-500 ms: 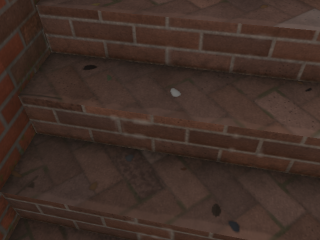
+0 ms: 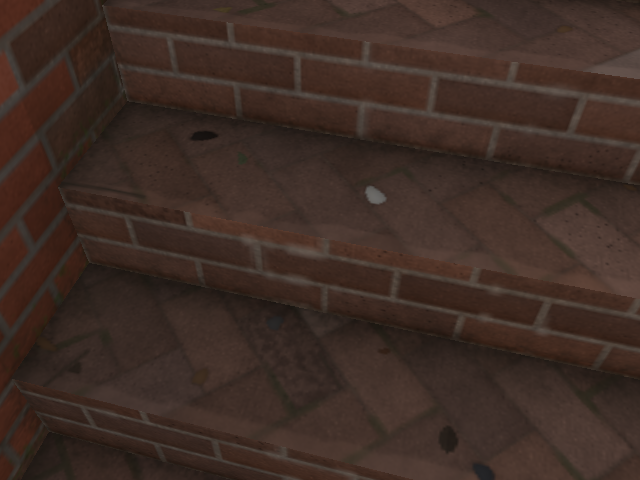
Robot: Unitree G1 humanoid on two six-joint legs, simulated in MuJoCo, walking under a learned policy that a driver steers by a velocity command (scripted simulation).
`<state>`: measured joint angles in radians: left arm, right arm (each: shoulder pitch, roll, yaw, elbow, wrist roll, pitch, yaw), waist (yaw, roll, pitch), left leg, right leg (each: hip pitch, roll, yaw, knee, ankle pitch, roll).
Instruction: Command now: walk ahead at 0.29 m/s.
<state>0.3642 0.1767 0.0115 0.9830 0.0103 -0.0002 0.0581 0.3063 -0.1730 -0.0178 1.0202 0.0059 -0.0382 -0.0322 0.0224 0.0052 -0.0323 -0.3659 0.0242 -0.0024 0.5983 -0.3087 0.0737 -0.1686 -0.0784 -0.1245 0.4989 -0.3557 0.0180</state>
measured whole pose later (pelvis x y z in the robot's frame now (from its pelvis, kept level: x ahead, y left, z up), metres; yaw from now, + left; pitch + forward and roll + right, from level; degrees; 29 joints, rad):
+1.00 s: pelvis +0.23 -0.07 +0.19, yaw +1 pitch +2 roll +0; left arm 0.40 0.11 0.06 1.00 0.01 -0.08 0.09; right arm 0.27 -0.17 -0.04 0.94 -0.04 0.01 0.00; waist 0.04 0.01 -0.06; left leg -0.64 0.02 0.06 1.27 -0.22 0.02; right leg -0.25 0.07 -0.10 0.47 -0.27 -0.11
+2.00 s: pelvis +0.71 +0.13 +0.45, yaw -4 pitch +12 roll -7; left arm -0.04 0.14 -0.08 0.72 0.02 0.07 -0.09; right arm 0.40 -0.17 0.01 1.14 -0.08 -0.09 0.14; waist 0.05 0.12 -0.20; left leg -0.15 0.11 0.16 0.26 0.10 0.15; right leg -0.94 0.08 -0.17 1.26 -0.55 -0.14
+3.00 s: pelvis +1.18 -0.03 +0.81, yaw -38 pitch +6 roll -3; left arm -0.01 0.19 -0.08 0.73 0.02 0.00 -0.10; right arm 0.39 -0.17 0.03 1.01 -0.11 -0.10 0.11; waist -0.02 0.06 -0.15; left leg -0.15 0.20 0.02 0.87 -0.05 0.08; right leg -0.96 0.01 -0.18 1.38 -0.55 -0.14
